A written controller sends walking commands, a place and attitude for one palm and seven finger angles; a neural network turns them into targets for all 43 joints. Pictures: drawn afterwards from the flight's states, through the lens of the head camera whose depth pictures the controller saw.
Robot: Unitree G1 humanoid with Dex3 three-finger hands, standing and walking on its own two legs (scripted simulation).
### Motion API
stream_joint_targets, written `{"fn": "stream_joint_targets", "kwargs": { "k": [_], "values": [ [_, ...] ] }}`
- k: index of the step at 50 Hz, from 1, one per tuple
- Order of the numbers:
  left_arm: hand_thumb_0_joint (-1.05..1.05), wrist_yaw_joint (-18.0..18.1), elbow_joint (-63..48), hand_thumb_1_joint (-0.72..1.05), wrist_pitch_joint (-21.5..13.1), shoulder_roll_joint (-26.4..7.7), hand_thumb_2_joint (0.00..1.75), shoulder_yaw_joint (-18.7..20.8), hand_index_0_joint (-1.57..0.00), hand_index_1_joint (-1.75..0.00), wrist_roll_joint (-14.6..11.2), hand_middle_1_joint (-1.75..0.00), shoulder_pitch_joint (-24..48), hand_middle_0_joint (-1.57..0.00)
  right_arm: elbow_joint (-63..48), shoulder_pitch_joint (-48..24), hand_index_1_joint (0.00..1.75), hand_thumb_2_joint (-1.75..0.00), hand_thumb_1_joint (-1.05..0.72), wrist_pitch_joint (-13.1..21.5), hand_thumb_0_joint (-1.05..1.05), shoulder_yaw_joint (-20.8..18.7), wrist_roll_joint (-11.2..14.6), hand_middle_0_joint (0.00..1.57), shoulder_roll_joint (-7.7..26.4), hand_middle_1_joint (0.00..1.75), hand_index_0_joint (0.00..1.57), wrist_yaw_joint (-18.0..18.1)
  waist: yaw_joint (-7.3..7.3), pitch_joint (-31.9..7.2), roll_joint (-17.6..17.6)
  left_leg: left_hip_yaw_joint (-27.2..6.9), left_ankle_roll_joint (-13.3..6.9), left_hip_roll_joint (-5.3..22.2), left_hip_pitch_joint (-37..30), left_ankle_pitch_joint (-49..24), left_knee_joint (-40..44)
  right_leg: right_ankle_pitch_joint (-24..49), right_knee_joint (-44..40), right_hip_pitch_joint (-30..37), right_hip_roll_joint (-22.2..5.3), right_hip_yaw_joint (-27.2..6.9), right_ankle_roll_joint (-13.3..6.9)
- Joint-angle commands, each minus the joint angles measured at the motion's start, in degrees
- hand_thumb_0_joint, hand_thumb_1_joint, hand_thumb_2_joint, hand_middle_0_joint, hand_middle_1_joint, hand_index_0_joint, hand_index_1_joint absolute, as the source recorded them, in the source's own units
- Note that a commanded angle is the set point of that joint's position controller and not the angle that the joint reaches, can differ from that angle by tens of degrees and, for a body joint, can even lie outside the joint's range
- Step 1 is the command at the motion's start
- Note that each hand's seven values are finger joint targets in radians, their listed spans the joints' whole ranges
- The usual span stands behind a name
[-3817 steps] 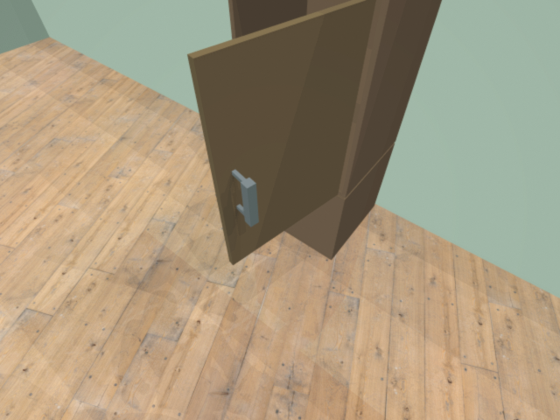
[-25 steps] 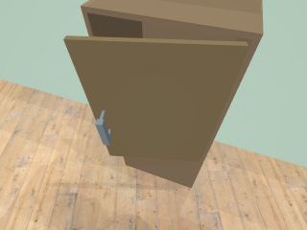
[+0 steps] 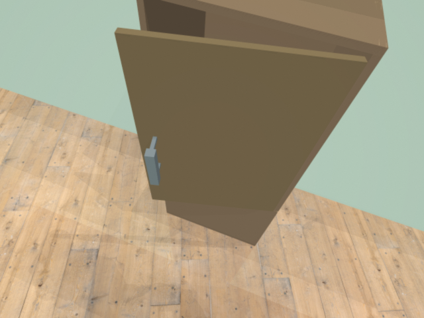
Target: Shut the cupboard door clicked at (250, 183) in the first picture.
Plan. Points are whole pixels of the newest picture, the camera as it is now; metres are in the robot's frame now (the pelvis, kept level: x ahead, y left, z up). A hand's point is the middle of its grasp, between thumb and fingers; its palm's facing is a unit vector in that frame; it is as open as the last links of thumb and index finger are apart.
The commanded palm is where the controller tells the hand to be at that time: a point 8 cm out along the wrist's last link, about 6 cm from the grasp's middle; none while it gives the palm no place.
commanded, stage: come to a stop and stand still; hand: left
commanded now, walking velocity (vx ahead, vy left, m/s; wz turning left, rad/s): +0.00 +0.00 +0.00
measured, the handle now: (154, 161) +0.48 +0.17 -0.08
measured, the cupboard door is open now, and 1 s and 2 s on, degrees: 16 16 16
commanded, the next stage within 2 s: look again from close up in 0.62 s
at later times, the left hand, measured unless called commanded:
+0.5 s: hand out of the picture -0.03 +0.11 -0.18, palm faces +0.04 -0.99 -0.16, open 7.3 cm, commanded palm none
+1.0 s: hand out of the picture +0.01 +0.16 -0.19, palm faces +0.02 -0.98 -0.22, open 7.3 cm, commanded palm none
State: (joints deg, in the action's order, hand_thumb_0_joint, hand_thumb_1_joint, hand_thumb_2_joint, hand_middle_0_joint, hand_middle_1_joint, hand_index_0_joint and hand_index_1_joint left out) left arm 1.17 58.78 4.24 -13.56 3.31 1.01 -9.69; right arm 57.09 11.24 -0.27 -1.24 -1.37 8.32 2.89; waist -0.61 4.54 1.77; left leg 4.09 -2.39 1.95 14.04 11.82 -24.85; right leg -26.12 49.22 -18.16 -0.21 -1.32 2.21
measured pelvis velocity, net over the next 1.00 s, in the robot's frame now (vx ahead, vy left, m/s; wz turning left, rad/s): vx -0.01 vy -0.02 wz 0.00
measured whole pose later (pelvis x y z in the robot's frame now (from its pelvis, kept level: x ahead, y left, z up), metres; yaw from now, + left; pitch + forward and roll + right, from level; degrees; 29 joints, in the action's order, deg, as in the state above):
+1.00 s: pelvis -0.01 -0.02 -0.01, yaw +0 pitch -1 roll +0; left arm 2.8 60.9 -0.8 -9.4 -0.4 1.1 -16.3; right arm 58.8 14.1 0.8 -0.4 -0.8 10.0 1.5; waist -0.2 1.6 -0.3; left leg 3.0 -0.7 1.3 16.3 16.0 -33.3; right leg -21.3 30.7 -8.4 -1.3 -0.3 1.4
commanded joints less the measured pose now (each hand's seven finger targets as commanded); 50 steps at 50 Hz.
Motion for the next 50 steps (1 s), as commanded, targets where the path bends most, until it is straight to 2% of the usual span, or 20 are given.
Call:
{"fn": "stream_joint_targets", "kwargs": {
  "k": [1,3,4,5,6,7,9,11,12,15,29,35,36,37,38,39,42,43,46,50],
  "values": [
    [0.00,-0.54,-2.89,0.90,-1.38,-0.62,0.90,-0.19,-0.20,-0.30,-0.10,-0.30,-1.04,-0.20,0.10,4.98,0.30,-0.90,-0.90,-0.22,0.00,-3.00,-0.27,0.20,12.09,0.30,0.20,-0.18,-1.31,-5.89,-11.87,-13.92,-6.31,14.13,-5.41,-11.80,8.36,0.82,-10.64,2.42,-0.69,2.16,-1.34],
    [0.00,-0.49,-1.28,0.90,-1.93,-0.52,0.90,-0.27,-0.20,-0.30,0.01,-0.30,-4.68,-0.20,0.45,3.49,0.30,-0.90,-0.90,-0.24,0.00,-2.90,0.15,0.20,11.50,0.30,0.20,-0.46,0.59,-5.40,-9.91,-12.59,-4.48,11.79,-1.88,-5.53,6.96,8.89,-21.16,8.26,-0.21,3.32,-1.84],
    [0.00,-0.29,-0.41,0.90,-2.31,-1.19,0.90,-0.21,-0.20,-0.30,0.03,-0.30,-6.66,-0.20,0.55,3.27,0.30,-0.90,-0.90,-0.25,0.00,-2.83,0.53,0.20,10.86,0.30,0.20,-0.65,1.39,-5.70,-7.50,-11.00,-2.67,9.84,0.66,-2.67,5.29,13.96,-27.54,12.57,-0.82,2.82,-2.00],
    [0.00,0.07,-0.06,0.90,-2.89,-2.59,0.90,-0.12,-0.20,-0.30,0.20,-0.30,-7.43,-0.20,0.69,3.71,0.30,-0.90,-0.90,-0.29,0.00,-2.56,0.90,0.20,8.84,0.30,0.20,-0.95,1.18,-4.95,-2.71,-8.43,-0.06,6.34,3.88,2.45,2.57,13.73,-31.76,14.46,-4.49,-2.37,-3.33],
    [0.00,0.25,-0.04,0.90,-3.45,-4.63,0.90,-0.21,-0.20,-0.30,0.20,-0.30,-6.15,-0.20,0.35,3.67,0.30,-0.90,-0.90,-0.51,0.00,-1.90,1.13,0.20,6.42,0.30,0.20,-1.26,0.03,-3.32,2.63,-4.36,2.47,2.26,4.05,7.37,0.28,9.61,-34.70,10.02,-10.77,-8.44,-5.94],
    [0.00,0.21,-0.54,0.90,-3.37,-6.46,0.90,-0.47,-0.20,-0.30,0.12,-0.30,-3.71,-0.20,0.54,4.56,0.30,-0.90,-0.90,-0.84,0.00,-1.39,0.91,0.20,5.38,0.30,0.20,-1.72,-1.33,-2.22,2.88,-3.27,3.14,0.37,-0.29,7.32,-0.30,2.30,-36.35,2.66,-13.35,-9.53,-7.26],
    [0.00,0.29,0.21,0.90,-4.24,-4.50,0.90,-0.79,-0.20,-0.30,-0.06,-0.30,-2.61,-0.20,2.21,4.79,0.30,-0.90,-0.90,-0.96,0.00,-0.95,0.10,0.20,4.96,0.30,0.20,-1.70,-1.12,0.50,9.02,-2.63,3.15,0.42,-2.76,1.38,-1.59,8.53,-36.31,-0.25,-10.21,-8.67,-7.43],
    [0.00,0.34,0.88,0.90,-4.47,-2.78,0.90,-1.43,-0.20,-0.30,-0.45,-0.30,-2.90,-0.20,4.29,7.38,0.30,-0.90,-0.90,-0.41,0.00,-0.81,0.32,0.20,5.82,0.30,0.20,-1.65,-1.54,-0.26,6.48,-3.76,2.96,1.64,-5.32,-3.31,0.74,11.10,-34.11,0.61,-7.95,-5.77,-6.36],
    [0.00,0.42,1.26,0.90,-4.38,-2.33,0.90,-1.41,-0.20,-0.30,-0.57,-0.30,-3.66,-0.20,4.98,7.77,0.30,-0.90,-0.90,-0.40,0.00,-0.87,0.37,0.20,5.96,0.30,0.20,-1.61,-1.25,0.05,5.35,-4.01,2.99,2.18,-5.60,-3.26,1.32,8.57,-34.20,0.54,-7.09,-5.09,-5.71],
    [0.00,0.46,2.53,0.90,-4.20,-1.66,0.90,-1.51,-0.20,-0.30,-0.66,-0.30,-5.65,-0.20,6.14,7.79,0.30,-0.90,-0.90,-0.26,0.00,-0.55,0.46,0.20,5.53,0.30,0.20,-1.35,-0.53,1.84,0.80,-4.38,2.87,2.89,-4.55,-4.24,2.54,8.99,-33.88,1.60,-5.98,-4.73,-5.08],
    [0.00,0.85,4.67,0.90,-4.51,1.22,0.90,-1.70,-0.20,-0.30,-0.66,-0.30,-10.14,-0.20,7.61,9.09,0.30,-0.90,-0.90,0.09,0.00,-0.39,0.58,0.20,3.88,0.30,0.20,-0.55,0.00,1.05,-1.68,-4.33,2.85,3.62,-4.87,-6.41,2.77,15.25,-33.04,5.07,-5.45,-3.61,-4.87],
    [0.00,0.97,4.89,0.90,-4.61,1.67,0.90,-1.61,-0.20,-0.30,-0.55,-0.30,-10.82,-0.20,7.32,8.49,0.30,-0.90,-0.90,0.37,0.00,-0.52,0.68,0.20,3.98,0.30,0.20,-0.33,0.13,-0.20,-1.30,-4.74,2.56,4.01,-5.59,-8.75,2.51,20.04,-31.53,6.79,-5.26,-2.80,-4.55],
    [0.00,3.22,6.01,0.90,-6.99,0.09,0.90,-2.07,-0.20,-0.30,0.46,-0.30,-16.31,-0.20,2.80,0.61,0.30,-0.90,-0.90,1.86,0.00,-0.28,1.26,0.20,5.32,0.30,0.20,-1.17,3.08,-0.38,-4.66,-2.32,3.51,3.70,-2.12,-9.95,-11.24,44.88,-31.38,5.09,-8.95,-7.73,-2.18],
    [0.00,2.81,2.87,0.90,-7.56,-2.64,0.90,-1.86,-0.20,-0.30,0.19,-0.30,-12.63,-0.20,0.97,4.64,0.30,-0.90,-0.90,1.28,0.00,-0.09,0.88,0.20,1.98,0.30,0.20,-1.65,-1.36,-2.46,-3.37,-3.01,2.77,1.57,0.57,4.18,-9.20,38.58,-29.58,6.66,-10.61,-7.57,-4.53],
    [0.00,2.51,1.95,0.90,-8.00,-2.56,0.90,-1.81,-0.20,-0.30,0.20,-0.30,-10.67,-0.20,1.04,5.10,0.30,-0.90,-0.90,1.03,0.00,0.26,0.30,0.20,1.77,0.30,0.20,-2.00,-0.87,-3.42,-2.66,-2.62,2.60,1.48,-0.70,3.34,-8.05,37.20,-28.56,6.36,-10.15,-6.55,-5.82],
    [0.00,2.24,1.43,0.90,-7.93,-1.67,0.90,-2.09,-0.20,-0.30,0.14,-0.30,-10.09,-0.20,0.80,7.28,0.30,-0.90,-0.90,1.24,0.00,0.11,0.42,0.20,2.53,0.30,0.20,-1.88,-1.67,-4.85,-0.17,-3.41,2.17,1.60,-1.87,0.97,-6.64,31.22,-26.70,6.40,-7.91,-4.75,-5.98],
    [0.00,1.97,0.88,0.90,-7.02,0.15,0.90,-2.53,-0.20,-0.30,-0.03,-0.30,-10.92,-0.20,0.14,7.01,0.30,-0.90,-0.90,1.84,0.00,-0.06,0.56,0.20,5.24,0.30,0.20,-1.63,-0.58,-3.99,-2.29,-5.01,1.14,3.52,-2.35,-8.06,-4.65,22.66,-24.02,5.10,-4.49,-2.37,-4.85],
    [0.00,2.00,0.85,0.90,-6.76,0.15,0.90,-2.56,-0.20,-0.30,0.08,-0.30,-11.10,-0.20,0.15,7.03,0.30,-0.90,-0.90,2.04,0.00,0.00,0.46,0.20,5.41,0.30,0.20,-1.51,-0.19,-3.06,-4.73,-5.38,0.70,3.92,-1.79,-11.02,-4.32,21.98,-23.35,5.27,-4.12,-1.83,-4.74],
    [0.00,1.72,0.35,0.90,-5.82,-0.37,0.90,-2.65,-0.20,-0.30,0.00,-0.30,-10.88,-0.20,-1.02,5.73,0.30,-0.90,-0.90,1.73,0.00,0.01,0.44,0.20,6.93,0.30,0.20,-1.47,0.42,-0.62,-2.02,-6.79,0.10,4.13,0.15,-6.78,-2.09,14.01,-23.51,4.16,-3.32,-1.52,-4.26],
    [0.00,1.43,-0.35,0.90,-5.27,-1.60,0.90,-2.75,-0.20,-0.30,-0.02,-0.30,-10.32,-0.20,-1.47,4.33,0.30,-0.90,-0.90,1.69,0.00,-0.07,0.31,0.20,8.16,0.30,0.20,-1.62,0.85,-0.32,-3.13,-7.51,-0.38,4.24,0.16,-3.06,0.59,10.85,-23.39,3.64,-3.19,-1.35,-3.84]
  ]
}}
